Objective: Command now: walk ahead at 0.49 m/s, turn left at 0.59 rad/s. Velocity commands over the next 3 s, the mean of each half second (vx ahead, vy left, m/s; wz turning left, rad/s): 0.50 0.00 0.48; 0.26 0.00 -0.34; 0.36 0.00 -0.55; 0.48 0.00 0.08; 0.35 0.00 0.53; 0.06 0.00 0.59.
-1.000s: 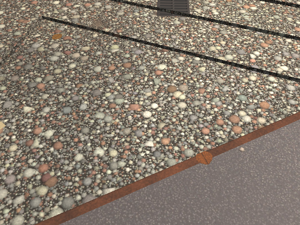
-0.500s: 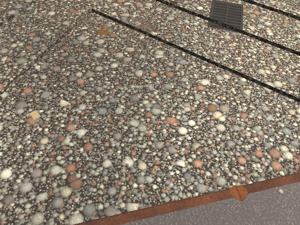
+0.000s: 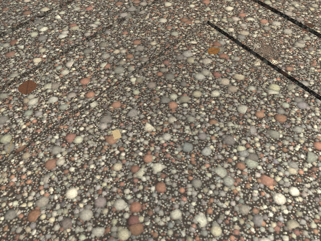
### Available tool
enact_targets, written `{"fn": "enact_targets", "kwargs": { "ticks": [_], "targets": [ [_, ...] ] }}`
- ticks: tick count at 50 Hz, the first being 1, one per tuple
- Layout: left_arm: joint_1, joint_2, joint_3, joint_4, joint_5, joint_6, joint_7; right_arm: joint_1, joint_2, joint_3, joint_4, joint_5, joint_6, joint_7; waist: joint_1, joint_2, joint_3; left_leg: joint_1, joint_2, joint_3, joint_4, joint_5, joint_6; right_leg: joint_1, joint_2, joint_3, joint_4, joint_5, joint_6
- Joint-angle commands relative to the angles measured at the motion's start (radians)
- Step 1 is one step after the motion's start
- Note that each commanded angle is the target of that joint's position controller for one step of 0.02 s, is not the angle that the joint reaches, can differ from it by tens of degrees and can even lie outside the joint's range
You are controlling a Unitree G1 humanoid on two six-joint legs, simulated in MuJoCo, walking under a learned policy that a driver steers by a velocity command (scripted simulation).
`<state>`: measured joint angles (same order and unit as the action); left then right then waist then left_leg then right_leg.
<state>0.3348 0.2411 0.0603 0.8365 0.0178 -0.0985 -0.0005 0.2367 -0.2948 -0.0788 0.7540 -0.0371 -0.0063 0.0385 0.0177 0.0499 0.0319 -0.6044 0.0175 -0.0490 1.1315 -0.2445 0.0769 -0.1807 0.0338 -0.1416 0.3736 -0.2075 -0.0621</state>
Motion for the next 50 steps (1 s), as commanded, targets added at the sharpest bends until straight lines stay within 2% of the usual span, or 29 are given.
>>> {"fn": "enact_targets", "kwargs": {
  "ticks": [1, 4, 7, 9, 11, 13, 14, 15, 16, 17, 18, 21, 23, 25, 28, 30, 34, 37, 38, 40, 41, 42, 43, 44, 45, 46, 47, 48, 50],
  "targets": [
    [0.016, 0.075, 0.009, -0.040, -0.005, -0.022, -0.006, -0.002, 0.002, 0.009, -0.067, 0.003, 0.006, 0.014, -0.030, -0.115, 0.005, -0.099, 0.045, -0.026, -0.058, 0.126, -0.008, 0.039, -0.286, 0.166, -0.201, 0.307, -0.107],
    [-0.004, 0.089, 0.004, -0.032, -0.011, -0.020, -0.001, -0.122, 0.021, 0.025, -0.108, 0.008, -0.008, 0.031, -0.023, -0.126, 0.043, 0.024, 0.029, 0.049, -0.330, 0.300, -0.001, -0.047, -0.217, 0.018, -0.213, 0.365, -0.068],
    [0.057, 0.128, 0.014, -0.012, -0.002, -0.007, 0.011, -0.195, 0.012, 0.029, -0.136, 0.003, -0.001, 0.041, 0.008, -0.134, 0.026, 0.099, 0.015, 0.123, -0.384, 0.230, 0.008, 0.011, -0.248, -0.022, -0.182, 0.395, -0.068],
    [0.065, 0.144, 0.016, -0.011, 0.007, -0.007, 0.018, -0.143, -0.026, 0.010, -0.117, -0.010, 0.001, 0.033, -0.017, -0.117, -0.021, 0.069, 0.025, 0.112, -0.279, 0.286, 0.052, 0.154, -0.306, -0.041, -0.067, 0.563, -0.072],
    [0.047, 0.175, 0.022, -0.018, 0.000, 0.011, 0.025, -0.111, -0.030, 0.007, -0.112, -0.014, 0.003, 0.024, -0.037, -0.129, -0.024, 0.162, -0.014, 0.118, -0.383, 0.012, 0.086, 0.160, -0.315, -0.067, 0.056, 0.779, -0.056],
    [0.066, 0.204, 0.031, -0.009, 0.004, 0.042, 0.031, 0.054, -0.056, -0.010, -0.054, -0.016, 0.001, 0.015, -0.090, -0.132, -0.093, 0.370, -0.096, 0.154, -0.481, -0.086, 0.125, 0.142, -0.311, -0.080, 0.358, 0.887, -0.051],
    [0.041, 0.206, 0.034, -0.020, -0.002, 0.050, 0.030, 0.211, -0.091, -0.029, 0.000, -0.021, -0.009, -0.001, -0.174, -0.063, -0.148, 0.579, -0.083, 0.090, -0.624, -0.022, 0.161, 0.002, -0.275, -0.098, 0.648, 0.703, -0.018],
    [0.184, 0.064, 0.003, -0.069, 0.014, 0.054, 0.008, 0.137, -0.219, -0.053, -0.026, -0.001, -0.013, -0.014, -0.030, 0.265, -0.216, 0.919, 0.244, -0.429, -0.632, 0.149, 0.305, -0.477, -0.090, -0.074, 1.004, -0.360, 0.049],
    [0.007, 0.134, 0.016, -0.108, 0.020, 0.036, 0.002, 0.220, -0.200, -0.049, -0.030, 0.038, -0.017, -0.019, -0.135, 0.133, -0.203, 0.896, 0.274, -0.631, -0.783, 0.251, 0.376, -0.646, -0.032, 0.096, 1.063, -0.347, 0.071],
    [-0.070, 0.156, 0.022, -0.138, -0.001, 0.021, -0.001, 0.188, -0.180, -0.042, -0.011, 0.044, -0.020, -0.030, -0.106, 0.055, -0.089, 0.799, 0.263, -0.501, -0.799, 0.316, 0.345, -0.655, -0.092, 0.159, 0.972, -0.251, 0.069],
    [-0.044, 0.152, 0.021, -0.112, -0.008, 0.017, -0.004, 0.129, -0.131, -0.029, -0.008, 0.038, -0.018, -0.030, -0.055, -0.004, -0.044, 0.677, 0.249, -0.407, -0.801, 0.382, 0.306, -0.575, -0.126, 0.160, 0.865, -0.198, 0.066],
    [0.008, 0.105, 0.012, -0.054, 0.026, 0.076, -0.018, 0.079, -0.074, -0.005, 0.016, 0.027, -0.041, -0.030, 0.000, -0.035, -0.020, 0.499, 0.186, -0.232, -0.879, 0.429, 0.234, -0.367, -0.142, 0.139, 0.700, -0.185, 0.072],
    [-0.019, 0.092, 0.014, -0.056, 0.022, 0.099, -0.026, 0.109, -0.109, -0.011, 0.048, 0.010, -0.069, -0.025, -0.008, -0.031, 0.002, 0.495, 0.183, -0.169, -0.902, 0.467, 0.226, -0.390, -0.139, 0.141, 0.677, -0.045, 0.050],
    [-0.160, 0.114, 0.029, -0.100, -0.001, 0.090, -0.027, 0.159, -0.108, -0.009, 0.092, 0.016, -0.099, -0.031, -0.038, -0.022, 0.043, 0.572, 0.148, -0.125, -0.929, 0.346, 0.154, -0.525, -0.123, 0.208, 0.548, 0.108, 0.033],
    [-0.191, 0.083, 0.022, -0.093, 0.007, 0.076, -0.051, 0.107, -0.084, 0.003, 0.106, 0.017, -0.119, -0.042, -0.026, -0.015, 0.039, 0.438, 0.078, 0.007, -0.896, 0.139, 0.106, -0.367, -0.055, 0.182, 0.311, 0.477, 0.013],
    [-0.205, 0.064, 0.015, -0.083, 0.011, 0.065, -0.063, 0.118, -0.063, 0.017, 0.116, 0.022, -0.126, -0.054, -0.034, -0.018, 0.039, 0.385, 0.090, 0.029, -0.828, 0.140, 0.095, -0.300, -0.043, 0.176, 0.268, 0.640, -0.010],
    [-0.319, 0.060, 0.004, -0.107, 0.011, 0.051, -0.058, 0.235, -0.041, 0.039, 0.169, -0.005, -0.123, -0.076, -0.110, -0.035, 0.109, 0.486, 0.098, 0.060, -0.611, 0.174, 0.070, -0.388, -0.038, 0.137, 0.125, 0.703, -0.015],
    [-0.290, 0.038, -0.015, -0.077, 0.027, 0.048, -0.065, 0.301, -0.022, 0.052, 0.204, 0.003, -0.103, -0.099, -0.128, -0.056, 0.124, 0.498, 0.074, 0.068, -0.388, 0.188, 0.043, -0.293, -0.030, 0.084, -0.026, 0.710, 0.007],
    [-0.195, 0.050, -0.011, -0.035, 0.036, 0.046, -0.061, 0.302, -0.028, 0.052, 0.211, 0.006, -0.094, -0.105, -0.097, -0.069, 0.095, 0.517, 0.064, 0.069, -0.256, 0.259, 0.041, -0.225, -0.019, 0.068, -0.076, 0.698, 0.004],
    [0.187, 0.115, 0.020, 0.109, 0.064, 0.041, -0.043, 0.232, -0.061, 0.044, 0.196, 0.026, -0.069, -0.097, 0.086, -0.118, -0.051, 0.393, -0.003, 0.136, 0.284, 0.247, 0.015, 0.158, -0.034, 0.048, -0.175, 0.812, -0.056],
    [0.270, 0.221, 0.050, 0.129, 0.048, 0.040, -0.045, 0.302, -0.008, 0.041, 0.169, 0.060, -0.062, -0.092, 0.063, -0.330, -0.212, -0.091, -0.126, 0.213, 0.786, -0.672, -0.069, 0.680, -0.293, 0.260, 0.255, 1.596, -0.206],
    [0.272, 0.240, 0.057, 0.072, -0.006, 0.040, -0.048, 0.300, -0.059, 0.047, 0.125, 0.078, -0.052, -0.102, 0.100, -0.160, -0.454, -0.331, -0.078, 0.056, 0.906, -0.618, -0.078, 0.928, -0.487, 0.529, 0.349, 1.689, -0.355],
    [0.183, 0.227, 0.060, 0.015, -0.023, 0.054, -0.026, 0.207, -0.069, 0.051, 0.096, 0.047, -0.045, -0.105, 0.120, -0.007, -0.479, -0.378, -0.018, 0.026, 0.901, -0.492, -0.084, 0.847, -0.504, 0.552, 0.241, 1.443, -0.402],
    [0.071, 0.179, 0.040, -0.024, -0.022, 0.069, -0.004, 0.155, -0.067, 0.058, 0.076, 0.009, -0.048, -0.092, 0.075, 0.071, -0.365, -0.355, 0.031, 0.003, 0.733, -0.350, -0.072, 0.626, -0.446, 0.512, 0.144, 1.106, -0.370],
    [-0.023, 0.182, 0.043, -0.030, -0.009, 0.081, 0.026, 0.144, -0.029, 0.065, 0.058, 0.003, -0.038, -0.078, 0.017, -0.005, -0.320, -0.360, 0.030, 0.002, 0.690, -0.310, -0.088, 0.447, -0.458, 0.595, 0.059, 0.736, -0.412],
    [-0.050, 0.137, 0.021, -0.032, -0.018, 0.077, 0.031, 0.109, -0.078, 0.050, 0.054, -0.029, -0.021, -0.075, -0.011, 0.068, -0.228, -0.232, 0.065, -0.019, 0.495, -0.169, -0.101, 0.201, -0.407, 0.558, -0.029, 0.649, -0.358],
    [-0.059, 0.131, 0.015, -0.026, -0.007, 0.075, 0.023, 0.090, -0.072, 0.045, 0.053, -0.029, 0.004, -0.079, -0.025, 0.028, -0.166, -0.105, 0.050, -0.002, 0.437, -0.156, -0.108, 0.013, -0.357, 0.519, -0.044, 0.752, -0.348],
    [-0.047, 0.145, 0.016, -0.003, -0.007, 0.069, 0.016, 0.062, -0.050, 0.049, 0.031, -0.008, 0.017, -0.078, -0.047, 0.032, -0.083, -0.022, 0.050, 0.000, 0.207, -0.087, -0.126, -0.132, -0.261, 0.421, -0.066, 0.753, -0.299],
    [-0.067, 0.150, 0.022, -0.006, -0.003, 0.065, 0.010, 0.082, 0.006, 0.062, 0.032, -0.007, 0.016, -0.065, -0.053, -0.051, -0.142, 0.071, 0.029, 0.020, 0.010, -0.006, -0.130, -0.135, -0.172, 0.379, -0.047, 0.661, -0.238]
  ]
}}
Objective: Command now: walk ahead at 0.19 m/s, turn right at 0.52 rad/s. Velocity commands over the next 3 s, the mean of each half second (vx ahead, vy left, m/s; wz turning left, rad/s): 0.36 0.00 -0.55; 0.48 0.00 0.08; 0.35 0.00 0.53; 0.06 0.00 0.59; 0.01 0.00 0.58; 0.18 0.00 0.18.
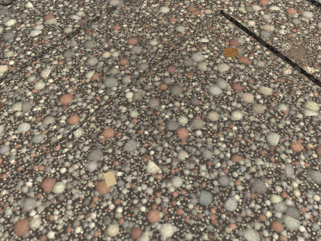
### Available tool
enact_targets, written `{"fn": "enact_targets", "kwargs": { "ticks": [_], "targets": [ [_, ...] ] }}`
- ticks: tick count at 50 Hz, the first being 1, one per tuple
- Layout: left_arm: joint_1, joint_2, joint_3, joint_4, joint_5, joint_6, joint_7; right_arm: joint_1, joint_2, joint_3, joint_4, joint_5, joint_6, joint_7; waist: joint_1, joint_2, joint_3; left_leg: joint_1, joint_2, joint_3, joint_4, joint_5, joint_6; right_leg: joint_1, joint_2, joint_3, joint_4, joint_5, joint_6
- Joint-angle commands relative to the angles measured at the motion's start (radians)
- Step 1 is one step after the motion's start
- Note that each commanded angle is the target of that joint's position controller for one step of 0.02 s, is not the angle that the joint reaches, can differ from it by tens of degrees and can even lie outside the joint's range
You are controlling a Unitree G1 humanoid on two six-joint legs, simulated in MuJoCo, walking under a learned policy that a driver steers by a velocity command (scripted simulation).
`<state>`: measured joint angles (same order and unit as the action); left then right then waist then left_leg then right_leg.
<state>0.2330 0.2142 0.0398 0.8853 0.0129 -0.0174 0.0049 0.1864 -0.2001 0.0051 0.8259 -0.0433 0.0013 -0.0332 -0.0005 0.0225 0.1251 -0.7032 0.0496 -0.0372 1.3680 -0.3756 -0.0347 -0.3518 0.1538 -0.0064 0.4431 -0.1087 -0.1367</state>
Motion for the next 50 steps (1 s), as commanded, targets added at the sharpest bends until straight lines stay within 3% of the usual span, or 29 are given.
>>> {"fn": "enact_targets", "kwargs": {
  "ticks": [1, 2, 4, 8, 10, 12, 13, 14, 15, 16, 17, 19, 22, 24, 28, 31, 33, 34, 35, 36, 37, 38, 39, 40, 41, 42, 44, 48, 50],
  "targets": [
    [0.034, 0.175, 0.044, -0.061, -0.002, -0.011, 0.005, 0.124, -0.075, -0.018, -0.043, 0.002, 0.006, 0.011, -0.028, -0.059, -0.262, 0.184, -0.005, 0.003, -0.293, 0.147, -0.020, 0.059, -0.278, 0.257, -0.118, 0.445, -0.149],
    [0.032, 0.172, 0.047, -0.069, -0.006, -0.005, 0.002, 0.099, -0.073, -0.017, -0.051, 0.004, 0.005, 0.015, -0.016, -0.085, -0.268, 0.193, -0.004, -0.004, -0.358, 0.178, -0.019, 0.061, -0.266, 0.278, -0.135, 0.259, -0.135],
    [0.047, 0.177, 0.056, -0.082, -0.008, 0.005, -0.008, -0.016, -0.087, -0.022, -0.088, 0.005, 0.004, 0.018, 0.026, -0.101, -0.211, 0.175, -0.007, -0.016, -0.503, 0.221, -0.019, 0.050, -0.255, 0.354, -0.191, -0.140, -0.109],
    [0.097, 0.192, 0.070, -0.094, 0.007, 0.015, -0.026, -0.118, -0.102, -0.031, -0.128, 0.016, -0.015, 0.022, 0.070, -0.128, -0.143, 0.227, -0.063, -0.013, -0.684, 0.138, -0.018, 0.034, -0.263, 0.482, -0.211, -0.408, -0.079],
    [0.096, 0.200, 0.075, -0.099, 0.021, 0.015, -0.030, -0.098, -0.114, -0.038, -0.129, 0.020, -0.039, 0.025, 0.052, -0.135, -0.123, 0.335, -0.087, -0.015, -0.749, 0.064, 0.009, -0.014, -0.250, 0.517, -0.188, -0.467, -0.079],
    [0.054, 0.182, 0.072, -0.115, 0.018, 0.011, -0.025, 0.027, -0.113, -0.043, -0.103, 0.027, -0.069, 0.015, -0.038, -0.094, -0.108, 0.574, -0.079, -0.037, -0.941, 0.032, 0.051, -0.160, -0.180, 0.511, -0.106, -0.553, -0.041],
    [0.039, 0.127, 0.061, -0.137, 0.005, 0.000, -0.022, 0.121, -0.178, -0.061, -0.087, 0.021, -0.082, -0.001, -0.077, 0.002, -0.130, 0.741, 0.077, -0.166, -1.037, -0.076, 0.085, -0.297, -0.120, 0.422, 0.042, -0.583, 0.007],
    [0.038, 0.046, 0.041, -0.172, -0.028, -0.015, -0.027, 0.178, -0.285, -0.086, -0.092, 0.002, -0.079, -0.014, -0.089, 0.202, -0.197, 0.876, 0.335, -0.493, -1.173, -0.333, 0.164, -0.451, 0.018, 0.178, 0.349, -0.529, 0.061],
    [-0.018, 0.141, 0.056, -0.182, 0.018, -0.022, -0.029, 0.153, -0.303, -0.103, -0.076, -0.008, -0.069, -0.018, -0.076, 0.126, -0.105, 0.767, 0.400, -0.615, -1.216, -0.366, 0.226, -0.547, -0.050, 0.122, 0.480, -0.406, 0.066],
    [-0.031, 0.176, 0.069, -0.178, 0.031, -0.022, -0.037, 0.122, -0.230, -0.089, -0.081, 0.004, -0.068, -0.012, -0.048, 0.047, -0.071, 0.715, 0.343, -0.524, -1.201, -0.303, 0.219, -0.515, -0.104, 0.147, 0.518, -0.313, 0.074],
    [0.006, 0.161, 0.068, -0.158, 0.029, -0.018, -0.048, 0.076, -0.181, -0.077, -0.088, 0.015, -0.069, -0.003, -0.015, 0.051, -0.063, 0.681, 0.277, -0.406, -1.205, -0.187, 0.185, -0.476, -0.115, 0.141, 0.536, -0.246, 0.094],
    [0.056, 0.146, 0.066, -0.133, 0.034, 0.001, -0.068, 0.047, -0.153, -0.072, -0.097, 0.021, -0.074, 0.005, 0.008, 0.116, -0.080, 0.633, 0.193, -0.214, -1.212, 0.013, 0.154, -0.423, -0.130, 0.094, 0.627, -0.152, 0.124],
    [-0.005, 0.125, 0.052, -0.160, 0.025, 0.017, -0.082, 0.107, -0.161, -0.081, -0.071, 0.020, -0.086, 0.027, -0.006, 0.101, -0.083, 0.614, 0.177, -0.096, -1.214, 0.165, 0.164, -0.430, -0.160, 0.076, 0.653, -0.066, 0.140],
    [-0.061, 0.115, 0.042, -0.175, 0.028, 0.016, -0.086, 0.157, -0.166, -0.086, -0.047, 0.019, -0.093, 0.036, -0.027, 0.091, -0.070, 0.615, 0.175, -0.058, -1.217, 0.244, 0.176, -0.424, -0.165, 0.081, 0.577, -0.027, 0.146],
    [-0.180, 0.090, 0.017, -0.195, 0.028, 0.011, -0.092, 0.193, -0.185, -0.092, -0.011, 0.026, -0.099, 0.041, -0.051, 0.116, -0.056, 0.588, 0.167, 0.033, -1.206, 0.351, 0.169, -0.284, -0.170, 0.013, 0.320, 0.006, 0.133],
    [-0.250, 0.094, 0.008, -0.217, 0.031, 0.007, -0.087, 0.258, -0.211, -0.097, 0.033, 0.030, -0.089, 0.042, -0.069, 0.128, -0.058, 0.606, 0.190, 0.015, -1.161, 0.417, 0.178, -0.167, -0.157, -0.061, 0.184, -0.099, 0.098],
    [-0.192, 0.099, 0.008, -0.198, 0.031, -0.006, -0.070, 0.285, -0.221, -0.095, 0.062, 0.026, -0.077, 0.043, -0.039, 0.124, -0.076, 0.625, 0.202, -0.012, -1.066, 0.581, 0.183, -0.042, -0.121, -0.095, 0.099, -0.152, 0.068],
    [-0.071, 0.111, 0.015, -0.155, 0.036, -0.023, -0.055, 0.280, -0.216, -0.092, 0.074, 0.031, -0.073, 0.043, 0.028, 0.076, -0.130, 0.599, 0.166, 0.028, -0.909, 0.708, 0.168, 0.131, -0.103, -0.093, 0.012, -0.097, 0.048],
    [0.097, 0.163, 0.032, -0.103, 0.054, -0.041, -0.039, 0.278, -0.195, -0.083, 0.069, 0.037, -0.077, 0.044, 0.097, 0.018, -0.254, 0.481, 0.114, 0.067, -0.700, 0.620, 0.148, 0.397, -0.178, -0.011, 0.015, -0.100, 0.022],
    [0.249, 0.283, 0.059, -0.092, 0.071, -0.049, -0.017, 0.291, -0.083, -0.052, 0.005, 0.060, -0.084, 0.057, 0.143, -0.211, -0.435, 0.155, 0.006, 0.135, -0.345, 0.161, 0.095, 0.733, -0.529, 0.413, -0.038, -0.253, -0.056],
    [0.273, 0.321, 0.070, -0.072, 0.034, -0.039, -0.006, 0.283, -0.140, -0.074, 0.017, 0.049, -0.078, 0.047, 0.150, -0.260, -0.464, 0.047, -0.081, 0.026, -0.177, -0.155, 0.106, 0.677, -0.627, 0.635, -0.154, -0.166, -0.102],
    [0.191, 0.265, 0.053, -0.073, 0.027, -0.036, -0.005, 0.225, -0.178, -0.089, 0.019, 0.042, -0.070, 0.043, 0.116, -0.153, -0.309, 0.003, -0.023, -0.048, -0.130, -0.102, 0.127, 0.571, -0.563, 0.467, -0.139, -0.158, -0.074],
    [0.103, 0.187, 0.032, -0.077, 0.023, -0.040, -0.006, 0.205, -0.151, -0.084, 0.026, 0.042, -0.071, 0.049, 0.075, -0.125, -0.194, 0.016, 0.015, -0.032, -0.181, -0.022, 0.129, 0.436, -0.506, 0.333, -0.171, -0.108, -0.039],
    [0.045, 0.136, 0.017, -0.082, 0.022, -0.045, -0.007, 0.208, -0.132, -0.085, 0.045, 0.037, -0.063, 0.051, 0.045, -0.121, -0.132, 0.054, 0.034, -0.021, -0.236, 0.029, 0.122, 0.346, -0.456, 0.237, -0.211, -0.072, 0.001],
    [0.024, 0.108, 0.009, -0.076, 0.015, -0.050, -0.004, 0.224, -0.123, -0.087, 0.060, 0.017, -0.050, 0.055, 0.019, -0.154, -0.093, 0.081, 0.041, -0.013, -0.262, 0.057, 0.112, 0.288, -0.421, 0.168, -0.235, -0.016, 0.018],
    [0.021, 0.098, 0.006, -0.071, 0.014, -0.058, -0.002, 0.244, -0.108, -0.086, 0.077, 0.007, -0.038, 0.062, 0.005, -0.155, -0.091, 0.110, 0.034, -0.004, -0.252, 0.084, 0.104, 0.262, -0.405, 0.117, -0.248, 0.050, 0.020],
    [0.044, 0.107, 0.010, -0.049, 0.009, -0.077, 0.000, 0.219, -0.087, -0.088, 0.069, 0.014, -0.028, 0.072, -0.014, -0.132, -0.089, 0.087, 0.026, 0.004, -0.255, 0.132, 0.096, 0.263, -0.404, 0.050, -0.260, 0.178, 0.011],
    [0.086, 0.091, 0.009, -0.010, 0.005, -0.089, 0.009, 0.071, -0.064, -0.081, 0.016, 0.010, -0.026, 0.081, -0.010, -0.119, -0.042, -0.017, 0.037, 0.020, -0.355, 0.274, 0.080, 0.273, -0.403, -0.058, -0.288, 0.238, -0.007],
    [0.086, 0.088, 0.008, 0.003, 0.005, -0.092, 0.010, -0.009, -0.047, -0.070, -0.014, 0.011, -0.029, 0.092, -0.006, -0.117, -0.022, 0.022, 0.032, 0.052, -0.496, 0.367, 0.085, 0.247, -0.385, -0.119, -0.291, 0.245, -0.001]
  ]
}}
Over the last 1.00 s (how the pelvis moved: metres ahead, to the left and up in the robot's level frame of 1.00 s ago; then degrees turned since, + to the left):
0.48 0.08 -0.14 0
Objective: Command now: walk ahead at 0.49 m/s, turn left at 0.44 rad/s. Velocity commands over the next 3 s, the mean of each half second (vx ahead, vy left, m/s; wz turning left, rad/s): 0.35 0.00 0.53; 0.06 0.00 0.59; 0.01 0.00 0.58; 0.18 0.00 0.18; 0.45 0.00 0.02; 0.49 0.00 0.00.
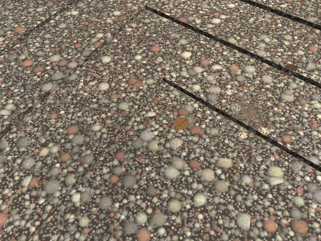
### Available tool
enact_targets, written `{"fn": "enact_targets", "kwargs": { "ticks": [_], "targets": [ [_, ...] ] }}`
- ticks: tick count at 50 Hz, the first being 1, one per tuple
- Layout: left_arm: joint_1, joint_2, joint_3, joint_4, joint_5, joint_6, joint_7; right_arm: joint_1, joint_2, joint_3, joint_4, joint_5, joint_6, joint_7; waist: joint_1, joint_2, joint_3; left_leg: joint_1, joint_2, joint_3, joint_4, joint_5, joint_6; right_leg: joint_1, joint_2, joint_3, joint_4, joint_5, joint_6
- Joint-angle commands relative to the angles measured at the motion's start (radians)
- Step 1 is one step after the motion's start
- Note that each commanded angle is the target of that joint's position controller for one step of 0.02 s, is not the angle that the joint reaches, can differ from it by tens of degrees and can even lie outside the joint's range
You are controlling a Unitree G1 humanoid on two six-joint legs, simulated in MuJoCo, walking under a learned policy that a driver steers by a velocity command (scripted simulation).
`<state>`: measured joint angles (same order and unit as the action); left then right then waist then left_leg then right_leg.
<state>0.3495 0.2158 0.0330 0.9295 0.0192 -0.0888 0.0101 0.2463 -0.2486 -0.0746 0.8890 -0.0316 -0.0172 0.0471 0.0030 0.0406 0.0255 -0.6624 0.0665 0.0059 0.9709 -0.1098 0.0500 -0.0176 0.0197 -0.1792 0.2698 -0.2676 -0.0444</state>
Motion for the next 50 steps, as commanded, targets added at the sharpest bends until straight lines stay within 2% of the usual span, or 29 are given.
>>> {"fn": "enact_targets", "kwargs": {
  "ticks": [1, 4, 6, 8, 9, 10, 11, 12, 13, 14, 15, 16, 17, 19, 21, 26, 29, 32, 36, 38, 39, 40, 41, 42, 43, 44, 45, 47, 50],
  "targets": [
    [-0.024, 0.096, 0.016, -0.035, -0.002, -0.022, 0.005, -0.108, 0.007, 0.016, -0.093, -0.001, -0.011, 0.018, -0.004, -0.136, 0.087, 0.015, 0.011, 0.029, -0.168, 0.130, 0.008, -0.096, -0.252, 0.033, -0.121, 0.408, -0.093],
    [0.015, 0.135, 0.026, -0.011, 0.000, -0.020, 0.010, -0.178, -0.009, 0.019, -0.126, -0.005, -0.009, 0.031, 0.004, -0.114, 0.095, 0.070, -0.008, 0.081, -0.279, 0.094, 0.045, -0.031, -0.286, 0.002, -0.100, 0.480, -0.088],
    [0.027, 0.157, 0.031, 0.001, 0.004, -0.011, 0.015, -0.179, -0.024, 0.015, -0.135, -0.007, -0.008, 0.028, -0.006, -0.106, 0.078, 0.111, -0.045, 0.115, -0.317, 0.018, 0.080, 0.044, -0.298, -0.027, -0.013, 0.697, -0.077],
    [0.031, 0.190, 0.041, 0.007, 0.010, 0.005, 0.020, -0.088, -0.052, 0.002, -0.115, -0.009, -0.007, 0.018, -0.047, -0.120, 0.003, 0.237, -0.120, 0.156, -0.333, -0.099, 0.124, 0.092, -0.294, -0.056, 0.198, 0.963, -0.066],
    [0.035, 0.203, 0.044, 0.004, 0.010, 0.016, 0.022, 0.025, -0.072, -0.009, -0.083, -0.010, -0.015, 0.011, -0.092, -0.113, -0.065, 0.379, -0.158, 0.153, -0.382, -0.118, 0.151, 0.062, -0.285, -0.067, 0.381, 0.950, -0.059],
    [0.042, 0.201, 0.042, -0.009, 0.009, 0.021, 0.019, 0.173, -0.124, -0.032, -0.038, -0.022, -0.024, -0.005, -0.158, -0.050, -0.146, 0.599, -0.130, 0.064, -0.449, -0.116, 0.193, -0.082, -0.255, -0.079, 0.660, 0.765, -0.027],
    [0.114, 0.078, 0.016, -0.072, -0.016, 0.019, 0.002, 0.183, -0.262, -0.066, -0.054, -0.027, -0.024, -0.022, -0.094, 0.206, -0.269, 0.921, 0.211, -0.441, -0.475, 0.009, 0.348, -0.487, -0.094, -0.075, 1.091, -0.052, 0.040],
    [0.008, 0.157, 0.033, -0.113, -0.012, 0.012, 0.001, 0.189, -0.276, -0.068, -0.076, 0.023, -0.012, -0.026, -0.125, 0.127, -0.360, 0.962, 0.306, -0.761, -0.622, 0.237, 0.416, -0.627, 0.026, 0.143, 1.250, -0.301, 0.060],
    [-0.066, 0.146, 0.028, -0.136, -0.018, 0.006, 0.001, 0.138, -0.262, -0.064, -0.070, 0.026, -0.010, -0.040, -0.103, 0.034, -0.234, 0.880, 0.281, -0.557, -0.609, 0.404, 0.382, -0.694, -0.046, 0.208, 1.229, -0.204, 0.049],
    [-0.068, 0.127, 0.019, -0.131, -0.019, 0.001, 0.005, 0.087, -0.201, -0.048, -0.070, 0.030, -0.013, -0.046, -0.067, -0.028, -0.133, 0.744, 0.247, -0.440, -0.600, 0.554, 0.343, -0.666, -0.083, 0.204, 1.141, -0.138, 0.047],
    [-0.058, 0.123, 0.021, -0.118, -0.008, 0.009, 0.009, 0.041, -0.160, -0.037, -0.075, 0.030, -0.014, -0.048, -0.026, -0.065, -0.071, 0.629, 0.187, -0.348, -0.607, 0.622, 0.291, -0.612, -0.108, 0.208, 1.060, -0.129, 0.048],
    [-0.041, 0.125, 0.022, -0.120, 0.012, 0.028, 0.011, 0.007, -0.127, -0.025, -0.081, 0.039, -0.014, -0.051, 0.008, -0.053, -0.062, 0.550, 0.141, -0.289, -0.626, 0.638, 0.263, -0.551, -0.115, 0.214, 1.004, -0.121, 0.058],
    [-0.022, 0.121, 0.022, -0.114, 0.022, 0.051, 0.011, -0.008, -0.117, -0.018, -0.087, 0.036, -0.018, -0.048, 0.025, -0.048, -0.072, 0.505, 0.117, -0.258, -0.633, 0.660, 0.245, -0.500, -0.112, 0.212, 0.966, -0.115, 0.066],
    [-0.007, 0.102, 0.019, -0.119, 0.019, 0.079, 0.009, -0.002, -0.148, -0.023, -0.088, 0.029, -0.027, -0.042, 0.043, -0.040, -0.094, 0.470, 0.084, -0.218, -0.629, 0.750, 0.237, -0.475, -0.093, 0.196, 0.904, -0.087, 0.083],
    [-0.036, 0.100, 0.019, -0.134, 0.015, 0.089, 0.009, 0.016, -0.173, -0.030, -0.090, 0.025, -0.025, -0.042, 0.036, -0.030, -0.104, 0.466, 0.065, -0.212, -0.626, 0.749, 0.223, -0.493, -0.086, 0.190, 0.841, -0.040, 0.095],
    [-0.168, 0.126, 0.024, -0.186, 0.008, 0.107, 0.017, 0.068, -0.176, -0.032, -0.095, 0.027, 0.001, -0.053, -0.014, 0.020, -0.095, 0.520, 0.054, -0.292, -0.627, 0.527, 0.179, -0.571, -0.080, 0.215, 0.716, 0.036, 0.109],
    [-0.225, 0.134, 0.025, -0.208, 0.004, 0.111, 0.020, 0.095, -0.178, -0.035, -0.099, 0.022, 0.013, -0.059, -0.037, 0.033, -0.073, 0.562, 0.066, -0.358, -0.616, 0.433, 0.180, -0.598, -0.066, 0.235, 0.651, 0.022, 0.105],
    [-0.253, 0.143, 0.023, -0.224, -0.005, 0.107, 0.025, 0.107, -0.186, -0.038, -0.105, 0.014, 0.023, -0.063, -0.047, 0.046, -0.057, 0.595, 0.074, -0.412, -0.580, 0.471, 0.191, -0.584, -0.039, 0.249, 0.592, -0.032, 0.092],
    [-0.247, 0.154, 0.019, -0.239, -0.020, 0.094, 0.031, 0.085, -0.203, -0.044, -0.121, 0.009, 0.035, -0.063, -0.041, 0.058, -0.058, 0.608, 0.069, -0.485, -0.520, 0.576, 0.187, -0.488, 0.003, 0.260, 0.475, -0.107, 0.066],
    [-0.204, 0.162, 0.018, -0.236, -0.026, 0.087, 0.034, 0.042, -0.209, -0.045, -0.133, 0.015, 0.040, -0.061, -0.015, 0.072, -0.055, 0.580, 0.043, -0.521, -0.504, 0.517, 0.152, -0.377, 0.019, 0.263, 0.338, -0.094, 0.054],
    [-0.162, 0.161, 0.018, -0.228, -0.023, 0.082, 0.037, 0.001, -0.208, -0.044, -0.142, 0.025, 0.043, -0.061, 0.019, 0.066, -0.050, 0.537, 0.007, -0.520, -0.480, 0.440, 0.114, -0.279, 0.022, 0.259, 0.201, -0.025, 0.047],
    [-0.109, 0.177, 0.022, -0.217, -0.012, 0.073, 0.044, -0.034, -0.195, -0.040, -0.158, 0.037, 0.043, -0.063, 0.048, 0.037, -0.058, 0.452, -0.040, -0.492, -0.424, 0.310, 0.062, -0.137, -0.028, 0.287, 0.060, 0.103, 0.035],
    [-0.108, 0.257, 0.036, -0.228, 0.002, 0.071, 0.056, 0.028, -0.116, -0.020, -0.171, 0.042, 0.040, -0.063, 0.003, -0.173, -0.103, 0.346, -0.141, -0.333, -0.223, -0.069, 0.001, -0.003, -0.268, 0.491, 0.005, 0.258, -0.025],
    [-0.152, 0.316, 0.043, -0.249, -0.004, 0.086, 0.050, 0.110, -0.134, -0.026, -0.170, 0.034, 0.047, -0.072, -0.035, -0.310, -0.109, 0.168, -0.299, -0.152, -0.076, -0.585, -0.025, 0.024, -0.451, 0.726, 0.026, 0.568, -0.177],
    [-0.107, 0.270, 0.041, -0.241, -0.013, 0.095, 0.044, 0.108, -0.198, -0.039, -0.149, -0.001, 0.054, -0.073, -0.017, -0.216, -0.113, 0.158, -0.207, -0.118, 0.119, -0.565, -0.039, -0.004, -0.475, 0.694, 0.055, 0.639, -0.244],
    [-0.133, 0.202, 0.022, -0.248, -0.015, 0.097, 0.041, 0.072, -0.210, -0.046, -0.136, -0.001, 0.059, -0.066, -0.022, -0.128, -0.074, 0.165, -0.178, -0.129, 0.177, -0.485, -0.047, -0.057, -0.403, 0.575, 0.061, 0.611, -0.222],
    [-0.184, 0.177, 0.014, -0.260, -0.009, 0.100, 0.039, 0.059, -0.201, -0.047, -0.131, 0.006, 0.067, -0.056, -0.039, -0.105, -0.034, 0.174, -0.158, -0.124, 0.195, -0.419, -0.064, -0.101, -0.327, 0.458, 0.052, 0.542, -0.179],
    [-0.207, 0.187, 0.015, -0.268, 0.001, 0.101, 0.043, 0.053, -0.186, -0.041, -0.136, 0.016, 0.080, -0.028, -0.039, -0.185, -0.038, 0.164, -0.159, -0.094, 0.226, -0.343, -0.091, -0.091, -0.247, 0.336, 0.059, 0.572, -0.140],
    [-0.154, 0.197, 0.023, -0.255, 0.005, 0.097, 0.037, 0.005, -0.170, -0.031, -0.154, 0.027, 0.087, -0.014, -0.007, -0.184, -0.054, 0.144, -0.152, -0.068, 0.179, -0.315, -0.110, -0.040, -0.251, 0.283, 0.063, 0.580, -0.154]
  ]
}}
Over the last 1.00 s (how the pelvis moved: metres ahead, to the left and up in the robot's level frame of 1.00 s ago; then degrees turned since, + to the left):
0.34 -0.08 0.01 -12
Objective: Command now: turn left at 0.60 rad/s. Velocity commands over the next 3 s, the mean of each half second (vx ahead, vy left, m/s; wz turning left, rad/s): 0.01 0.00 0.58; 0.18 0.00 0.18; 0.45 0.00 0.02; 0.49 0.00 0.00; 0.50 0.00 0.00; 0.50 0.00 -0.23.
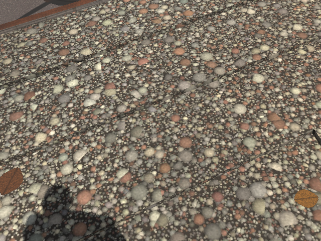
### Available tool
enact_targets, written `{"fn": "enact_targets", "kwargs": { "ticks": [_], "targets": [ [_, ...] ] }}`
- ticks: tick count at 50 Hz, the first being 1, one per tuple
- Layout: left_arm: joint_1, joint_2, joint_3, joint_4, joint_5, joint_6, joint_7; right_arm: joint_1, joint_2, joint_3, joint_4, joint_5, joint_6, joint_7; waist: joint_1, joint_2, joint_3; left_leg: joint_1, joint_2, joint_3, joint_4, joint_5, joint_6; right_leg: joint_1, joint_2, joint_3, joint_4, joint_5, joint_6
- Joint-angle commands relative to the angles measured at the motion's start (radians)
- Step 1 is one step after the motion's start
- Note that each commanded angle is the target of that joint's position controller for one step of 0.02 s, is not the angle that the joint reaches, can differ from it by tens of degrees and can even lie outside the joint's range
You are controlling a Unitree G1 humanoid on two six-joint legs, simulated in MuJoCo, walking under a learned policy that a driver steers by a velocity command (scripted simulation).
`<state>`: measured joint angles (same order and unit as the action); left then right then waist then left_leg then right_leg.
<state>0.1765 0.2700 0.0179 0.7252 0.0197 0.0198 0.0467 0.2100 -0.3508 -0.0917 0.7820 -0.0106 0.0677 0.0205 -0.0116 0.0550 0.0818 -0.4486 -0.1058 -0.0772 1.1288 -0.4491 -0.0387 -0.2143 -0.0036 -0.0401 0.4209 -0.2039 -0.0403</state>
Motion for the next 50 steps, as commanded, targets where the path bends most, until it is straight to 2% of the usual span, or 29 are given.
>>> {"fn": "enact_targets", "kwargs": {
  "ticks": [1, 5, 9, 11, 12, 13, 14, 15, 16, 17, 18, 19, 21, 22, 24, 28, 32, 34, 36, 38, 40, 41, 42, 43, 44, 45, 46, 48, 50],
  "targets": [
    [0.036, 0.148, 0.041, -0.044, 0.004, -0.012, 0.000, 0.022, -0.062, -0.010, -0.055, 0.005, 0.004, 0.014, 0.018, -0.199, -0.109, -0.079, 0.030, 0.021, -0.008, 0.025, -0.023, 0.173, -0.240, 0.141, -0.090, 0.500, -0.166],
    [0.060, 0.170, 0.054, -0.032, 0.008, -0.014, -0.009, -0.033, -0.042, 0.005, -0.081, 0.002, 0.011, 0.024, 0.036, -0.209, -0.103, -0.039, 0.074, 0.054, -0.159, 0.018, -0.014, 0.169, -0.277, 0.111, -0.097, 0.418, -0.178],
    [0.046, 0.197, 0.066, -0.029, 0.012, -0.011, -0.027, -0.060, -0.029, 0.019, -0.105, 0.009, 0.008, 0.030, 0.040, -0.236, -0.106, 0.105, 0.087, 0.114, -0.339, 0.006, 0.019, 0.097, -0.286, 0.052, -0.072, 0.367, -0.158],
    [0.050, 0.212, 0.072, -0.023, 0.009, -0.005, -0.032, -0.059, -0.033, 0.019, -0.114, 0.012, 0.003, 0.029, 0.040, -0.243, -0.110, 0.149, 0.083, 0.134, -0.426, 0.013, 0.037, 0.092, -0.299, 0.043, -0.039, 0.356, -0.144],
    [0.044, 0.218, 0.075, -0.022, 0.003, -0.001, -0.034, -0.044, -0.030, 0.020, -0.113, 0.010, -0.002, 0.028, 0.025, -0.233, -0.112, 0.192, 0.078, 0.144, -0.504, 0.054, 0.049, 0.079, -0.299, 0.028, -0.005, 0.338, -0.126],
    [0.035, 0.217, 0.076, -0.019, -0.007, 0.003, -0.034, -0.012, -0.028, 0.020, -0.104, 0.002, -0.011, 0.022, -0.001, -0.205, -0.116, 0.269, 0.066, 0.149, -0.629, 0.142, 0.065, 0.036, -0.287, -0.005, 0.058, 0.291, -0.088],
    [0.070, 0.201, 0.075, -0.007, -0.006, 0.006, -0.037, 0.016, -0.053, 0.014, -0.094, -0.011, -0.023, 0.010, -0.015, -0.112, -0.123, 0.358, 0.084, 0.070, -0.758, 0.232, 0.080, -0.038, -0.257, -0.048, 0.167, 0.175, -0.027],
    [0.118, 0.129, 0.059, -0.030, 0.008, 0.014, -0.044, 0.025, -0.161, -0.006, -0.106, -0.021, -0.037, -0.004, 0.011, 0.182, -0.117, 0.452, 0.344, -0.292, -0.865, 0.419, 0.136, -0.244, -0.138, -0.141, 0.441, -0.246, 0.049],
    [0.024, 0.115, 0.047, -0.089, 0.008, 0.034, -0.022, 0.077, -0.258, -0.036, -0.109, -0.004, -0.038, -0.002, -0.041, 0.223, -0.092, 0.352, 0.500, -0.469, -0.839, 0.668, 0.304, -0.364, -0.002, -0.037, 0.581, -0.461, 0.072],
    [0.003, 0.146, 0.054, -0.080, 0.004, 0.045, -0.015, 0.104, -0.208, -0.029, -0.092, 0.004, -0.038, -0.002, -0.048, 0.108, -0.086, 0.358, 0.457, -0.399, -0.819, 0.703, 0.339, -0.364, -0.033, 0.043, 0.667, -0.421, 0.073],
    [0.011, 0.143, 0.056, -0.067, -0.010, 0.045, -0.018, 0.045, -0.153, -0.012, -0.093, 0.007, -0.037, -0.008, -0.011, 0.079, -0.048, 0.330, 0.388, -0.311, -0.817, 0.671, 0.317, -0.366, -0.045, 0.065, 0.675, -0.336, 0.069],
    [0.027, 0.148, 0.059, -0.050, -0.012, 0.038, -0.021, -0.020, -0.121, -0.002, -0.101, 0.004, -0.033, -0.014, 0.020, 0.068, -0.036, 0.323, 0.315, -0.251, -0.822, 0.614, 0.272, -0.356, -0.053, 0.076, 0.639, -0.257, 0.069],
    [0.059, 0.166, 0.066, -0.028, 0.009, 0.033, -0.030, -0.041, -0.094, 0.007, -0.109, 0.010, -0.035, -0.023, 0.025, 0.090, -0.089, 0.363, 0.261, -0.212, -0.805, 0.693, 0.252, -0.331, -0.036, 0.062, 0.660, -0.188, 0.077],
    [0.073, 0.162, 0.066, -0.021, 0.007, 0.035, -0.035, -0.031, -0.091, 0.009, -0.105, 0.012, -0.037, -0.022, 0.028, 0.065, -0.118, 0.382, 0.261, -0.203, -0.801, 0.720, 0.252, -0.322, -0.029, 0.061, 0.668, -0.174, 0.082],
    [0.066, 0.143, 0.063, -0.018, -0.002, 0.041, -0.038, -0.005, -0.089, 0.010, -0.095, 0.011, -0.045, -0.020, 0.018, 0.039, -0.130, 0.399, 0.265, -0.206, -0.807, 0.702, 0.254, -0.319, -0.027, 0.060, 0.640, -0.160, 0.087],
    [0.036, 0.128, 0.059, -0.015, -0.001, 0.051, -0.034, 0.033, -0.079, 0.018, -0.069, 0.000, -0.048, -0.026, -0.007, 0.061, -0.103, 0.392, 0.276, -0.244, -0.836, 0.569, 0.262, -0.306, -0.024, 0.064, 0.533, -0.172, 0.084],
    [0.018, 0.112, 0.053, -0.008, -0.005, 0.046, -0.031, 0.041, -0.078, 0.026, -0.044, -0.011, -0.051, -0.029, -0.017, 0.054, -0.086, 0.352, 0.283, -0.271, -0.837, 0.496, 0.269, -0.232, -0.013, 0.066, 0.413, -0.198, 0.064],
    [0.016, 0.111, 0.050, -0.005, 0.004, 0.036, -0.037, 0.074, -0.087, 0.024, -0.019, -0.015, -0.050, -0.028, -0.031, 0.062, -0.096, 0.335, 0.271, -0.314, -0.885, 0.170, 0.283, -0.197, 0.002, 0.047, 0.367, -0.223, 0.051],
    [0.004, 0.109, 0.046, -0.005, 0.009, 0.023, -0.045, 0.084, -0.086, 0.025, 0.001, -0.020, -0.047, -0.025, -0.036, 0.078, -0.053, 0.299, 0.274, -0.372, -0.930, -0.074, 0.294, -0.183, 0.015, 0.033, 0.311, -0.259, 0.035],
    [0.018, 0.099, 0.041, 0.004, 0.004, 0.004, -0.045, 0.083, -0.090, 0.024, 0.017, -0.020, -0.050, -0.023, -0.022, 0.055, -0.023, 0.255, 0.279, -0.398, -0.934, -0.124, 0.295, -0.123, 0.025, 0.025, 0.226, -0.266, 0.011],
    [0.109, 0.066, 0.031, 0.045, 0.002, -0.016, -0.039, 0.034, -0.083, 0.024, 0.018, -0.006, -0.053, -0.025, 0.045, 0.011, -0.015, 0.127, 0.231, -0.356, -0.885, -0.143, 0.262, 0.086, 0.042, 0.001, 0.009, -0.150, -0.030],
    [0.168, 0.065, 0.030, 0.069, 0.004, -0.029, -0.031, 0.011, -0.057, 0.030, 0.013, -0.001, -0.058, -0.028, 0.081, -0.019, -0.017, 0.018, 0.186, -0.322, -0.823, -0.160, 0.222, 0.232, 0.026, 0.035, -0.084, -0.115, -0.046],
    [0.254, 0.121, 0.038, 0.089, 0.015, -0.042, -0.019, -0.025, 0.004, 0.045, -0.011, 0.001, -0.072, -0.027, 0.115, -0.150, -0.029, -0.136, 0.107, -0.211, -0.620, -0.153, 0.167, 0.367, -0.143, 0.244, -0.197, -0.290, -0.075],
    [0.297, 0.225, 0.060, 0.093, 0.005, -0.049, -0.018, -0.032, 0.041, 0.056, -0.034, 0.004, -0.088, -0.024, 0.118, -0.271, -0.039, -0.273, -0.024, -0.015, -0.384, -0.089, 0.128, 0.404, -0.354, 0.591, -0.332, -0.554, -0.146],
    [0.279, 0.243, 0.075, 0.121, 0.009, -0.049, -0.022, -0.091, -0.042, 0.037, -0.046, -0.027, -0.094, -0.024, 0.102, -0.175, 0.086, -0.323, 0.039, -0.035, -0.289, -0.017, 0.122, 0.242, -0.402, 0.655, -0.359, -0.604, -0.206],
    [0.210, 0.183, 0.060, 0.109, -0.001, -0.057, -0.030, -0.057, -0.052, 0.031, -0.028, -0.026, -0.099, -0.012, 0.047, -0.135, 0.120, -0.309, 0.079, -0.046, -0.240, 0.064, 0.114, 0.210, -0.345, 0.588, -0.360, -0.564, -0.195],
    [0.163, 0.144, 0.051, 0.101, -0.008, -0.066, -0.039, -0.014, -0.050, 0.030, 0.001, -0.024, -0.103, 0.002, 0.018, -0.136, 0.105, -0.287, 0.097, -0.027, -0.223, 0.120, 0.099, 0.212, -0.287, 0.494, -0.361, -0.467, -0.162],
    [0.169, 0.111, 0.043, 0.112, -0.010, -0.084, -0.045, 0.001, -0.036, 0.032, 0.027, -0.036, -0.102, 0.020, 0.015, -0.157, 0.055, -0.263, 0.117, 0.030, -0.167, 0.207, 0.077, 0.232, -0.215, 0.349, -0.356, -0.245, -0.137],
    [0.227, 0.095, 0.040, 0.146, -0.010, -0.097, -0.052, -0.043, -0.003, 0.040, 0.018, -0.035, -0.101, 0.027, 0.031, -0.147, 0.032, -0.291, 0.136, 0.065, -0.145, 0.260, 0.065, 0.259, -0.188, 0.273, -0.341, -0.070, -0.140]
  ]
}}
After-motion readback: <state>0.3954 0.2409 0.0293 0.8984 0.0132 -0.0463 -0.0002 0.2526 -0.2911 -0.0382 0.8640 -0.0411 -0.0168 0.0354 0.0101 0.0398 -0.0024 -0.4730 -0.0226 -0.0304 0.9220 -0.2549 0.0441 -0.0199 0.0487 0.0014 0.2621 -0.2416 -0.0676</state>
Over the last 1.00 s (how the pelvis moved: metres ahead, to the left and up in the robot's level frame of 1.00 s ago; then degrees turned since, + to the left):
0.30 0.02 0.00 36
